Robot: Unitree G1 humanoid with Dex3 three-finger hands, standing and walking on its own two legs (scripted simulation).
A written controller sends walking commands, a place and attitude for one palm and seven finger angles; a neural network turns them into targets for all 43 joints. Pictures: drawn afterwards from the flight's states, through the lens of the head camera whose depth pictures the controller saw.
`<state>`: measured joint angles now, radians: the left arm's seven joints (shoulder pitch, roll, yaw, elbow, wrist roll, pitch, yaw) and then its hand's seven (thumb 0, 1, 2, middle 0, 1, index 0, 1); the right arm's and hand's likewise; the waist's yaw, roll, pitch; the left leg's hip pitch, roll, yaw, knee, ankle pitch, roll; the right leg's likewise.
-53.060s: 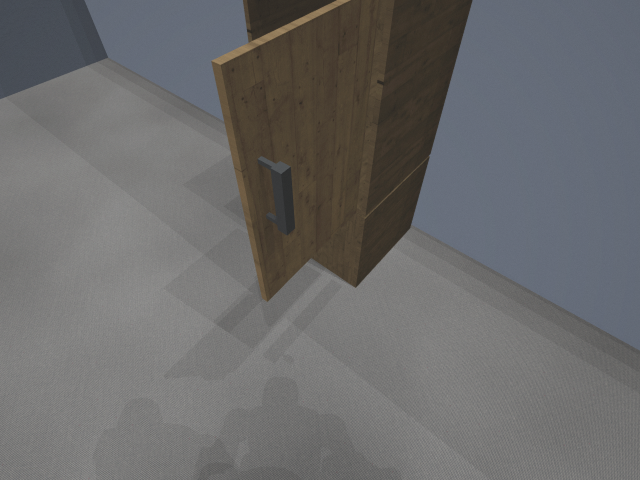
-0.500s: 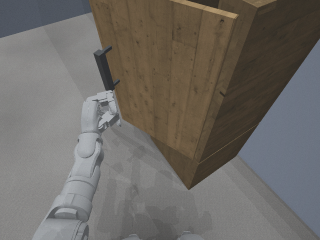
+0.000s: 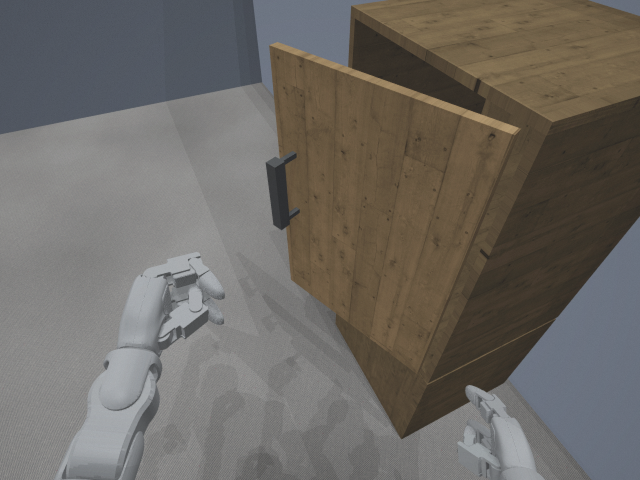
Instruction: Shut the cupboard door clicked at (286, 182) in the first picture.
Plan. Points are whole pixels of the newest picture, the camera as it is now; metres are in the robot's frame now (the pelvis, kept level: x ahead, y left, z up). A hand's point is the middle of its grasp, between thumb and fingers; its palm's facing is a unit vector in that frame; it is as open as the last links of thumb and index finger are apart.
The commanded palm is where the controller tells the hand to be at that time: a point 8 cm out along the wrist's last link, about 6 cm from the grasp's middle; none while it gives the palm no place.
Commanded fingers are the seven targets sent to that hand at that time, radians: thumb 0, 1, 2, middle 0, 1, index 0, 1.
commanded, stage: draw the hand back to the body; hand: left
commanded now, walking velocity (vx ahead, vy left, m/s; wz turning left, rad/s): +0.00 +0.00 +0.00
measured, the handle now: (286, 190) +0.62 +0.12 +0.00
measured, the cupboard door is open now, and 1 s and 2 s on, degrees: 23 23 23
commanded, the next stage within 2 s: step back with the hand held close in 0.86 s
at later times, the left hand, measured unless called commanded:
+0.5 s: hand (42, 344) +0.19 +0.27 +0.17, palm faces +0.42 -0.80 -0.42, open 6.2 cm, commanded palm +0.14 +0.30 +0.18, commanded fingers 0.00 0.90 0.90 -0.20 -0.30 -0.20 -0.30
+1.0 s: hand (48, 343) +0.19 +0.26 +0.17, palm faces +0.44 -0.80 -0.40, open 7.4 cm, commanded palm +0.14 +0.29 +0.18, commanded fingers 0.00 0.90 0.90 -0.20 -0.30 -0.20 -0.30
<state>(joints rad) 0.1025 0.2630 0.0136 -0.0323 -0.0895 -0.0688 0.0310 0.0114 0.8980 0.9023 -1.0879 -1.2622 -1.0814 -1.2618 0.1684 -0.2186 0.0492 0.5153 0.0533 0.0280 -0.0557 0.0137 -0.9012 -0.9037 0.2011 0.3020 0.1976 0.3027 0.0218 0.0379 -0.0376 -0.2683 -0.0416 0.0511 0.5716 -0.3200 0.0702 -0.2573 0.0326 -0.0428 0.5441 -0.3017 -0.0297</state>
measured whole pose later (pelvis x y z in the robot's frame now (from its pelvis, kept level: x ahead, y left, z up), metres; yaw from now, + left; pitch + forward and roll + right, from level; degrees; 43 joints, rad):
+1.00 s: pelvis +0.00 -0.01 +0.01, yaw +0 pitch -3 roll -1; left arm 0.46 0.36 0.35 -0.37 -0.08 -0.09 0.10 0.01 0.89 0.90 -0.21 -0.30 -0.21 -0.30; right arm 0.20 -0.23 0.02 0.63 0.02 -0.08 -0.05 0.02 -0.90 -0.90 0.20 0.30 0.20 0.30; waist 0.05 0.07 0.00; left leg -0.11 -0.04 0.04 0.42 -0.25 0.06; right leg -0.10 0.04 -0.04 0.39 -0.23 -0.04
